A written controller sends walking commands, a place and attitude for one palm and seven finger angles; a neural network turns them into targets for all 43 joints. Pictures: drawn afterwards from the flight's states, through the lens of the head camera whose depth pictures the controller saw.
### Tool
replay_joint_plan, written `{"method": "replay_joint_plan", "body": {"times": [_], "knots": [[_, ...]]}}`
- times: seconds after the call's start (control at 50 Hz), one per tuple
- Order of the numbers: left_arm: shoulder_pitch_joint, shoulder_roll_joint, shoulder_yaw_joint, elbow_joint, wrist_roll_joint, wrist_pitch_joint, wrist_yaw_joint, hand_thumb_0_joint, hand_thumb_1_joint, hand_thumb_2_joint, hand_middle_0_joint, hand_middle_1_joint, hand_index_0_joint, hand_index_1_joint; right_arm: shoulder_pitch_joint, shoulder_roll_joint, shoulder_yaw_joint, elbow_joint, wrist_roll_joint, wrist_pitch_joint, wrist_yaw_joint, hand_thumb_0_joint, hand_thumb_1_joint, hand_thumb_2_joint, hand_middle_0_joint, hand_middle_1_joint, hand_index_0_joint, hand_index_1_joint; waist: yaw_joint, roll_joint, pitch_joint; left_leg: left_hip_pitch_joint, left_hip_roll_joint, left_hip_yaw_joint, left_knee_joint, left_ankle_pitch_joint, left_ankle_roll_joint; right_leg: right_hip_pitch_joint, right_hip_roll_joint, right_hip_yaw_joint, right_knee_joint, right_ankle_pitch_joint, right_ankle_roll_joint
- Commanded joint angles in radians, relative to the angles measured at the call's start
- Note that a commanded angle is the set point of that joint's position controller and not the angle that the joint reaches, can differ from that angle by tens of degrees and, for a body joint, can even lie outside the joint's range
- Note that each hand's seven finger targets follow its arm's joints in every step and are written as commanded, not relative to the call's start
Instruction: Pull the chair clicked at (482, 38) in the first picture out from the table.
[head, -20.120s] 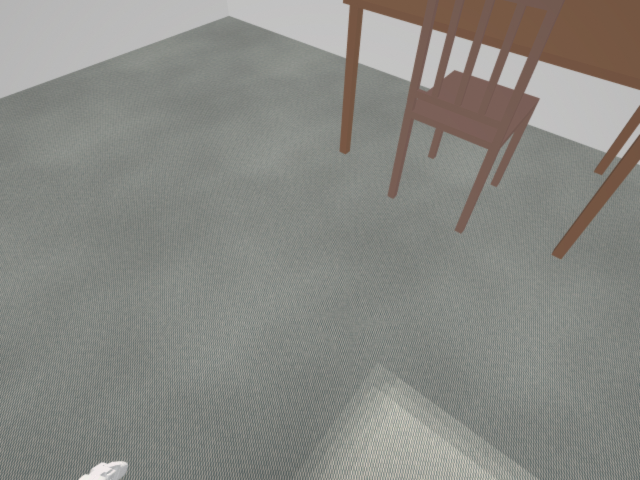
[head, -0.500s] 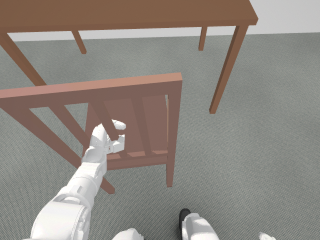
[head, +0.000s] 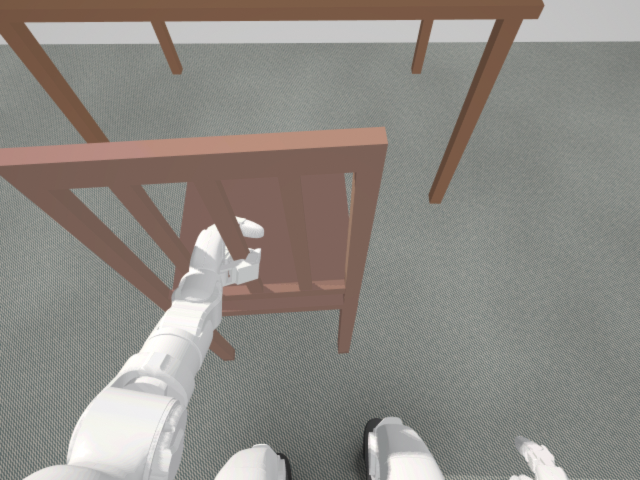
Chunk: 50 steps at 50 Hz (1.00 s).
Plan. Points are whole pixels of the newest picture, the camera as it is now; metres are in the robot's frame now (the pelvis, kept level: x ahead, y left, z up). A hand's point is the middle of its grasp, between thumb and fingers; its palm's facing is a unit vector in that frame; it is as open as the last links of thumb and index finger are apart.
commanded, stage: step backward, pulling the chair out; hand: left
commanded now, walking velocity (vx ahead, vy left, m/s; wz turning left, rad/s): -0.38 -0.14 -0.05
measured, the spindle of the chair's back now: (237, 246) +0.41 +0.13 -0.04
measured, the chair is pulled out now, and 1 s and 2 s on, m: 0.43 0.56 0.57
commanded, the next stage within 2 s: stop walking, hand still on the chair in 0.62 s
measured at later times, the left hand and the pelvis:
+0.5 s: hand (243, 309) +0.32 +0.11 -0.05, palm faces +0.00 -0.98 -0.17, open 5.6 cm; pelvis -0.06 -0.01 +0.00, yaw -2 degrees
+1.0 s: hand (236, 356) +0.26 +0.12 -0.05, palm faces +0.01 -0.98 -0.19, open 5.7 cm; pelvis -0.06 -0.01 +0.00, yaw -4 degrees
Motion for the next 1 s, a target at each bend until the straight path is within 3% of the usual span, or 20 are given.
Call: {"method": "replay_joint_plan", "body": {"times": [0.0, 0.04, 0.08, 0.12, 0.14, 0.2, 0.24, 0.3, 0.34, 0.38, 0.4, 0.48, 0.56, 0.66, 0.74, 0.8, 0.84, 0.9, 0.94, 0.98], "knots": [[-0.406, 0.112, 0.012, -0.226, 0.031, -0.112, 0.006, 0.0, 0.9, 0.9, -0.5, -1.45, -0.5, -1.45, 0.092, -0.109, -0.04, -0.057, -0.011, -0.018, 0.02, 0.0, -0.9, -0.9, 0.2, 0.3, 0.2, 0.3, 0.005, 0.124, -0.507, 0.281, 0.273, -0.164, -0.047, 0.794, 0.071, 0.23, -0.009, 0.034, -0.06, 0.131, -0.018], [-0.42, 0.157, 0.032, -0.224, 0.041, -0.136, 0.011, 0.0, 0.9, 0.9, -0.5, -1.45, -0.5, -1.45, 0.118, -0.116, -0.048, -0.034, -0.006, -0.022, 0.023, 0.0, -0.9, -0.9, 0.2, 0.3, 0.2, 0.3, -0.011, 0.083, -0.564, 0.263, 0.224, -0.109, 0.014, 0.731, 0.014, 0.32, -0.049, 0.069, -0.141, 0.474, -0.037], [-0.378, 0.227, 0.068, -0.184, 0.033, -0.128, 0.018, 0.0, 0.9, 0.9, -0.5, -1.45, -0.5, -1.45, 0.12, -0.123, -0.059, -0.028, 0.01, -0.019, 0.009, 0.0, -0.9, -0.9, 0.2, 0.3, 0.2, 0.3, -0.015, -0.068, -0.633, 0.143, 0.137, -0.065, 0.102, 0.381, -0.034, 0.455, -0.179, 0.181, -0.138, 0.791, -0.094], [-0.346, 0.248, 0.075, -0.173, 0.031, -0.122, 0.017, 0.0, 0.9, 0.9, -0.5, -1.45, -0.5, -1.45, 0.075, -0.111, -0.048, -0.041, 0.015, -0.026, 0.003, 0.0, -0.9, -0.9, 0.2, 0.3, 0.2, 0.3, 0.008, -0.086, -0.599, 0.031, 0.063, -0.092, 0.148, -0.134, -0.041, 0.447, -0.272, 0.239, -0.197, 0.725, -0.128], [-0.335, 0.247, 0.069, -0.159, 0.03, -0.113, 0.018, 0.0, 0.9, 0.9, -0.5, -1.45, -0.5, -1.45, 0.066, -0.114, -0.043, -0.039, 0.017, -0.03, 0.003, 0.0, -0.9, -0.9, 0.2, 0.3, 0.2, 0.3, 0.02, -0.097, -0.571, 0.019, 0.056, -0.112, 0.148, -0.187, -0.037, 0.399, -0.29, 0.245, -0.222, 0.581, -0.131], [-0.319, 0.23, 0.069, -0.159, 0.021, -0.091, 0.017, 0.0, 0.9, 0.9, -0.5, -1.45, -0.5, -1.45, 0.081, -0.119, -0.03, -0.023, 0.014, -0.03, -0.009, 0.0, -0.9, -0.9, 0.2, 0.3, 0.2, 0.3, 0.01, -0.116, -0.584, 0.105, 0.07, -0.087, -0.035, -0.021, -0.025, 0.386, -0.24, 0.17, -0.188, 0.513, -0.089], [-0.336, 0.213, 0.064, -0.186, 0.018, -0.098, 0.017, 0.0, 0.9, 0.9, -0.5, -1.45, -0.5, -1.45, 0.081, -0.132, -0.042, -0.038, 0.012, -0.031, -0.017, 0.0, -0.9, -0.9, 0.2, 0.3, 0.2, 0.3, 0.006, -0.082, -0.586, 0.178, 0.133, -0.103, -0.128, 0.249, 0.007, 0.331, -0.131, 0.088, -0.164, 0.38, -0.019], [-0.364, 0.155, 0.029, -0.221, 0.02, -0.101, 0.006, 0.0, 0.9, 0.9, -0.5, -1.45, -0.5, -1.45, 0.048, -0.118, -0.029, -0.082, -0.004, -0.01, -0.003, 0.0, -0.9, -0.9, 0.2, 0.3, 0.2, 0.3, 0.026, 0.234, -0.512, 0.076, 0.281, -0.211, -0.221, 0.369, 0.09, 0.301, 0.002, 0.009, 0.056, -0.001, 0.006], [-0.343, 0.142, 0.035, -0.207, 0.023, -0.103, 0.003, 0.0, 0.9, 0.9, -0.5, -1.45, -0.5, -1.45, 0.066, -0.111, -0.032, -0.086, -0.006, -0.007, 0.01, 0.0, -0.9, -0.9, 0.2, 0.3, 0.2, 0.3, 0.033, 0.193, -0.485, 0.123, 0.289, -0.204, -0.162, 0.491, 0.101, 0.273, 0.011, 0.007, 0.02, -0.077, -0.006], [-0.332, 0.144, 0.028, -0.196, 0.027, -0.104, -0.001, 0.0, 0.9, 0.9, -0.5, -1.45, -0.5, -1.45, 0.099, -0.117, -0.036, -0.074, -0.002, -0.009, 0.017, 0.0, -0.9, -0.9, 0.2, 0.3, 0.2, 0.3, 0.019, 0.119, -0.514, 0.193, 0.253, -0.165, -0.071, 0.573, 0.068, 0.309, -0.003, 0.025, -0.098, 0.174, -0.009], [-0.346, 0.166, 0.037, -0.196, 0.027, -0.103, -0.003, 0.0, 0.9, 0.9, -0.5, -1.45, -0.5, -1.45, 0.093, -0.118, -0.038, -0.074, 0.002, -0.008, 0.016, 0.0, -0.9, -0.9, 0.2, 0.3, 0.2, 0.3, 0.015, 0.09, -0.528, 0.143, 0.227, -0.127, -0.062, 0.447, 0.036, 0.351, -0.036, 0.048, -0.114, 0.258, -0.018], [-0.27, 0.248, 0.069, -0.129, 0.01, -0.086, 0.011, 0.0, 0.9, 0.9, -0.5, -1.45, -0.5, -1.45, 0.115, -0.12, -0.045, -0.048, 0.027, -0.02, 0.004, 0.0, -0.9, -0.9, 0.2, 0.3, 0.2, 0.3, 0.025, -0.118, -0.5, 0.104, 0.065, -0.055, 0.068, -0.139, -0.014, 0.216, -0.226, 0.237, -0.315, 0.008, -0.097], [-0.264, 0.252, 0.08, -0.105, 0.005, -0.078, 0.014, 0.0, 0.9, 0.9, -0.5, -1.45, -0.5, -1.45, 0.099, -0.119, -0.023, -0.025, 0.021, -0.036, -0.007, 0.0, -0.9, -0.9, 0.2, 0.3, 0.2, 0.3, 0.022, -0.115, -0.477, 0.158, 0.061, -0.069, 0.011, -0.098, 0.004, 0.172, -0.211, 0.177, -0.322, -0.071, -0.072], [-0.266, 0.19, 0.044, -0.117, 0.005, -0.09, 0.011, 0.0, 0.9, 0.9, -0.5, -1.45, -0.5, -1.45, 0.073, -0.133, -0.018, -0.068, 0.022, -0.045, -0.011, 0.0, -0.9, -0.9, 0.2, 0.3, 0.2, 0.3, 0.046, 0.087, -0.417, 0.047, 0.215, -0.171, -0.219, -0.084, 0.073, 0.18, -0.035, 0.042, -0.113, -0.231, -0.003], [-0.145, 0.133, 0.023, -0.355, 0.018, -0.088, 0.001, 0.0, 0.9, 0.9, -0.5, -1.45, -0.5, -1.45, 0.04, -0.106, -0.023, -0.146, 0.005, -0.032, 0.007, 0.0, -0.9, -0.9, 0.2, 0.3, 0.2, 0.3, 0.055, 0.195, -0.428, 0.029, 0.265, -0.192, -0.191, 0.173, 0.109, 0.323, 0.002, -0.001, -0.018, -0.069, -0.006], [-0.067, 0.128, 0.01, -0.421, 0.026, -0.05, -0.001, 0.0, 0.9, 0.9, -0.5, -1.45, -0.5, -1.45, 0.031, -0.093, -0.016, -0.168, 0.008, -0.026, 0.014, 0.0, -0.9, -0.9, 0.2, 0.3, 0.2, 0.3, 0.048, 0.096, -0.398, -0.008, 0.208, -0.116, -0.156, 0.03, 0.069, 0.366, -0.021, 0.013, -0.089, -0.06, -0.012], [-0.016, 0.15, 0.021, -0.438, 0.031, -0.041, 0.007, 0.0, 0.9, 0.9, -0.5, -1.45, -0.5, -1.45, 0.029, -0.079, -0.017, -0.171, 0.012, -0.025, 0.017, 0.0, -0.9, -0.9, 0.2, 0.3, 0.2, 0.3, 0.042, -0.023, -0.365, 0.004, 0.112, -0.043, -0.091, -0.245, 0.032, 0.243, -0.089, 0.123, -0.218, -0.269, -0.043], [0.045, 0.183, 0.043, -0.469, 0.037, -0.026, 0.021, 0.0, 0.9, 0.9, -0.5, -1.45, -0.5, -1.45, 0.047, -0.072, -0.011, -0.144, -0.001, -0.023, 0.012, 0.0, -0.9, -0.9, 0.2, 0.3, 0.2, 0.3, 0.031, -0.13, -0.372, 0.171, 0.027, -0.026, 0.029, -0.203, 0.023, 0.086, -0.159, 0.205, -0.393, -0.45, -0.075], [0.081, 0.177, 0.051, -0.5, 0.042, -0.027, 0.025, 0.0, 0.9, 0.9, -0.5, -1.45, -0.5, -1.45, 0.022, -0.06, 0.002, -0.141, -0.008, -0.03, 0.01, 0.0, -0.9, -0.9, 0.2, 0.3, 0.2, 0.3, 0.028, -0.133, -0.397, 0.198, 0.03, -0.054, -0.022, -0.127, 0.032, 0.138, -0.151, 0.171, -0.37, -0.366, -0.064], [0.134, 0.164, 0.046, -0.52, 0.041, -0.027, 0.028, 0.0, 0.9, 0.9, -0.5, -1.45, -0.5, -1.45, 0.002, -0.069, 0.003, -0.143, -0.01, -0.036, 0.006, 0.0, -0.9, -0.9, 0.2, 0.3, 0.2, 0.3, 0.036, -0.033, -0.371, 0.18, 0.075, -0.1, -0.147, -0.101, 0.047, 0.187, -0.094, 0.129, -0.307, -0.274, -0.037]]}}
